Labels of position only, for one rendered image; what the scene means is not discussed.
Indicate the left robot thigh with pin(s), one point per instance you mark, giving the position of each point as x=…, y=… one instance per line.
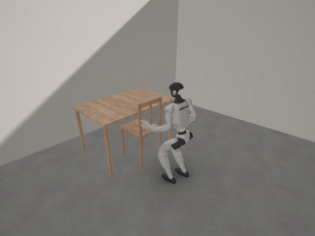
x=168, y=145

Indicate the robot right shin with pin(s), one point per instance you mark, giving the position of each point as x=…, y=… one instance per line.
x=179, y=159

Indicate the robot right upper arm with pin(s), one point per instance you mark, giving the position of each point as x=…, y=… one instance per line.
x=193, y=114

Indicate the left robot hand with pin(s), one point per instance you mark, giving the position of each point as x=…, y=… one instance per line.
x=147, y=125

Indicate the table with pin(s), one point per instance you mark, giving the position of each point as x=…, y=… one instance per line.
x=113, y=109

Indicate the robot left upper arm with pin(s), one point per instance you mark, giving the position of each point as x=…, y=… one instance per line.
x=169, y=109

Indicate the robot right forearm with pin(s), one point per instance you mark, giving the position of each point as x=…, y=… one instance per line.
x=190, y=121

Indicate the robot left forearm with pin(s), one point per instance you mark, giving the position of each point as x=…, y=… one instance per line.
x=156, y=129

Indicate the chair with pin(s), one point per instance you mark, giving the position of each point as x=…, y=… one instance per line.
x=135, y=128

